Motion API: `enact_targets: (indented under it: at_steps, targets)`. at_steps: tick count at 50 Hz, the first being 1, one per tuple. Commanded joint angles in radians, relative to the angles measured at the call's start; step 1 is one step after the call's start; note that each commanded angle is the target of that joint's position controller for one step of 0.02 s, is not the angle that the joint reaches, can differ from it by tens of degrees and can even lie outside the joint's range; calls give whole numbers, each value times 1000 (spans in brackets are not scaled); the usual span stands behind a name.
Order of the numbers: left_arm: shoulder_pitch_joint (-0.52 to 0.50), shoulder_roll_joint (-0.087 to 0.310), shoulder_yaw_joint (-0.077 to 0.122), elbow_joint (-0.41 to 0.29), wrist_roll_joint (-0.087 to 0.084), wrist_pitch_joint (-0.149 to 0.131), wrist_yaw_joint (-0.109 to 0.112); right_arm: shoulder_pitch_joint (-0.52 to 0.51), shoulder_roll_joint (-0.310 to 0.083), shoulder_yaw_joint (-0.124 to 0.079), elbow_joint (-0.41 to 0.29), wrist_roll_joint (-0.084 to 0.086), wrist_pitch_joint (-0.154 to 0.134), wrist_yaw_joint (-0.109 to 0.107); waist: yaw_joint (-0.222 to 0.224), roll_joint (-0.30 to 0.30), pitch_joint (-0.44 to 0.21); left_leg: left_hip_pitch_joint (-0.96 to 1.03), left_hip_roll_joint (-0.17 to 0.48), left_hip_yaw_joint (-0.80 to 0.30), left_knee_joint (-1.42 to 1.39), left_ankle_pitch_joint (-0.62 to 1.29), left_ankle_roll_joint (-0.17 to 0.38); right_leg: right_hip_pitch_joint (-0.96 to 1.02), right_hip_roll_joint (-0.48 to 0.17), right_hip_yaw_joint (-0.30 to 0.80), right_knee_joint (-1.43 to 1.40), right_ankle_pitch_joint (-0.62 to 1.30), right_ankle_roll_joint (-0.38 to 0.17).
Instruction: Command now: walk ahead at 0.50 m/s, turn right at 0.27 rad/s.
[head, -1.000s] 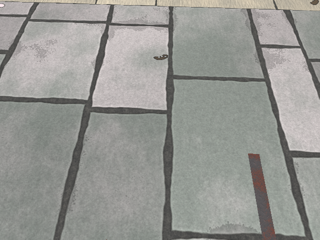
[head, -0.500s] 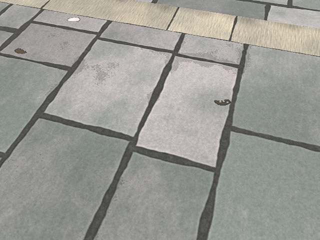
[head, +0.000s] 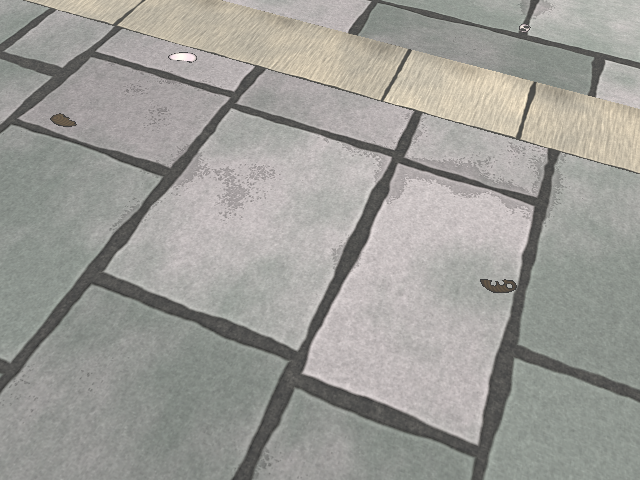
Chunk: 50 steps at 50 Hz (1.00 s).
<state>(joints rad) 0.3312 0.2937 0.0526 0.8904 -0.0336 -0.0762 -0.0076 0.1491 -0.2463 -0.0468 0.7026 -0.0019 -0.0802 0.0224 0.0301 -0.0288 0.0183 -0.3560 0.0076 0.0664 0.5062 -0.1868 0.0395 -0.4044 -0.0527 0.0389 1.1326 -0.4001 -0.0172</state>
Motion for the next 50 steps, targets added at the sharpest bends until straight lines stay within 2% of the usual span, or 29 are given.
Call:
enact_targets:
  at_steps: [1, 3, 7, 11, 14, 16, 18, 19, 20, 21, 22, 23, 24, 25, 26, 27, 28, 31, 34, 37, 41, 43, 44, 45, 46, 47, 48, 49, 50]
  targets:
    - [-4, 81, 29, -70, 3, 11, 7, 60, -91, -33, -6, -5, -24, 3, -28, 163, -44, 221, 251, -249, -327, 50, 147, -241, -92, 57, 37, 128, 1]
    - [-3, 49, 27, -72, 2, 30, 7, 57, -101, -41, 16, -14, -40, 0, -10, 133, -26, 186, 246, -162, -362, 162, 153, -239, -89, 64, 23, 196, 12]
    - [-87, 36, 29, -106, 9, 34, 4, 95, -121, -50, 60, -19, -43, -21, -22, 94, 9, 234, 243, -39, -377, 258, 144, -322, -74, 90, -134, 368, 23]
    - [-220, 11, 15, -154, 17, 30, -22, 126, -156, -58, 86, -10, -33, -36, -69, 72, 54, 277, 248, 53, -391, 255, 123, -307, -62, 13, -343, 486, 8]
    - [-311, 5, 7, -205, 15, 29, -41, 178, -175, -66, 115, 2, -14, -40, -103, 61, 87, 383, 280, 86, -361, 285, 117, -348, -58, -27, -431, 439, -16]
    - [-342, 10, 8, -237, 14, 30, -54, 191, -187, -70, 127, 12, 2, -42, -104, 68, 90, 447, 297, 107, -313, 369, 104, -349, -44, -63, -465, 360, -39]
    - [-318, 33, 19, -254, 12, 33, -62, 172, -214, -77, 124, 18, 16, -46, -70, 100, 49, 473, 297, 139, -208, 664, 82, -249, 9, -124, -480, 262, -75]
    - [-267, 55, 31, -252, 11, 36, -61, 162, -231, -81, 120, 21, 23, -50, -36, 123, 4, 477, 292, 151, -115, 841, 70, -161, 50, -156, -474, 209, -96]
    - [-153, 92, 53, -229, 8, 38, -58, 148, -241, -82, 117, 23, 32, -53, 31, 127, -60, 452, 273, 167, 46, 945, 54, -10, 96, -177, -501, 197, -124]
    - [10, 155, 88, -188, 8, 40, -43, 138, -235, -76, 111, 27, 32, -56, 117, 97, -145, 330, 229, 185, 277, 857, 16, 254, 126, -150, -577, 267, -164]
    - [109, 256, 114, -167, 8, 51, -19, 172, -148, -48, 85, -12, 19, -53, 109, -107, -226, 28, 154, 177, 612, 222, -31, 546, -81, 170, -580, 344, -233]
    - [60, 305, 111, -203, 11, 34, -25, 229, -60, -15, 32, -7, -21, -37, 17, -248, -374, -332, -60, -32, 908, -418, -74, 805, -289, 775, -767, 136, -447]
    - [81, 209, 86, -205, 16, 24, -32, 91, -161, -36, 17, 32, -55, -22, 96, -84, -353, -441, -5, -174, 937, -363, -48, 793, -278, 739, -846, 111, -388]
    - [45, 168, 74, -201, 18, 14, -31, 33, -167, -36, -6, 51, -70, -18, 79, -60, -220, -477, 34, -159, 880, -276, -23, 674, -244, 586, -842, 171, -345]
    - [-24, 140, 64, -212, 14, 9, -30, 33, -153, -34, 6, 32, -73, -26, 26, 35, -137, -424, 81, -157, 788, -203, -21, 515, -195, 466, -841, 273, -307]
    - [-84, 105, 54, -228, 18, 8, -26, 39, -165, -44, 16, 7, -65, -32, -11, 31, -97, -355, 108, -154, 707, -163, -28, 394, -159, 380, -852, 368, -288]
    - [-110, 94, 48, -245, 30, 8, -21, 59, -167, -48, 19, 1, -51, -30, -38, 10, -85, -292, 121, -158, 676, -136, -36, 316, -136, 345, -875, 420, -284]
    - [-95, 122, 56, -247, 24, 2, -6, 52, -132, -44, 6, -13, -22, -32, -54, 8, -63, -260, 110, -130, 551, -72, -81, 210, -103, 268, -909, 535, -290]
    - [-52, 143, 62, -235, 17, 7, 12, -64, -104, -31, -30, -15, -18, -32, -18, -15, -30, -266, 77, -117, 329, 108, -108, 171, -55, 209, -906, 512, -251]
    - [-13, 147, 64, -224, 12, 17, 19, -167, -88, -20, -55, -4, -27, -18, 27, -50, -21, -194, 25, -109, 120, 259, -108, 153, -29, 204, -886, 395, -210]
    - [34, 141, 64, -205, 5, 28, 24, -217, -130, -31, -81, 10, -45, 0, 40, -68, -19, -155, 0, -143, 5, 233, -84, 238, -74, 312, -806, 314, -193]
    - [28, 136, 64, -202, 12, 31, 28, -174, -150, -39, -71, 10, -55, 7, 18, -98, -26, -117, 6, -139, -14, 170, -54, 291, -105, 349, -755, 338, -179]
    - [18, 128, 61, -201, 14, 34, 28, -122, -155, -44, -57, 8, -60, 7, -12, -110, -37, -52, 1, -119, -41, 155, -33, 298, -100, 349, -717, 385, -166]
    - [14, 102, 52, -205, 17, 33, 26, -36, -176, -57, -34, -2, -65, 2, -53, -104, -83, 81, -2, -104, -68, 152, -3, 289, -55, 323, -625, 479, -142]
    - [10, 56, 32, -219, 29, 30, 21, 98, -217, -69, -20, -19, -69, -4, -115, -40, -205, 311, 122, -219, -40, 137, 61, 199, -1, 261, -391, 418, -106]
    - [160, -3, 14, -226, 7, 20, 21, 230, -309, -94, 17, -31, -58, -4, -83, 245, -346, 674, 336, -640, -89, -28, 234, -147, 148, 135, -33, 83, -23]
    - [173, 54, 17, -213, -6, 13, 23, 264, -249, -84, 43, 3, -52, 7, -97, 318, -331, 699, 399, -891, -209, -305, 269, -330, 133, 150, 126, -177, -11]
    - [66, 127, 35, -221, -8, 12, 21, 206, -179, -63, 29, 14, -47, 5, -117, 193, -175, 576, 362, -775, -232, -382, 223, -394, 84, 167, 184, -103, -14]
    - [-21, 129, 34, -241, 4, 13, 21, 148, -154, -51, 17, 4, -37, 3, -107, 116, -97, 452, 318, -635, -236, -304, 188, -379, 44, 121, 171, -31, -15]
